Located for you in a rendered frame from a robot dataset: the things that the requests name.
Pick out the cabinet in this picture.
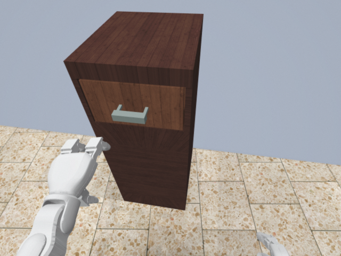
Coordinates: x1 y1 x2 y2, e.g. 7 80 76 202
63 11 204 210

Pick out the left robot forearm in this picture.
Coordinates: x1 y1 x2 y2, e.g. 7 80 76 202
16 193 81 256

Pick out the robot left hand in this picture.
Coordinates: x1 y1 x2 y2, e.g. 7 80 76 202
47 137 111 207

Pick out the handle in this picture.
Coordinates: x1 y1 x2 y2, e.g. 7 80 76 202
111 105 149 124

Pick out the drawer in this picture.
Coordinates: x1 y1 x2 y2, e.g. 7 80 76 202
79 79 185 131

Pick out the robot right hand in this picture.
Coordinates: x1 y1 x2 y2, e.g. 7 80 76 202
256 232 290 256

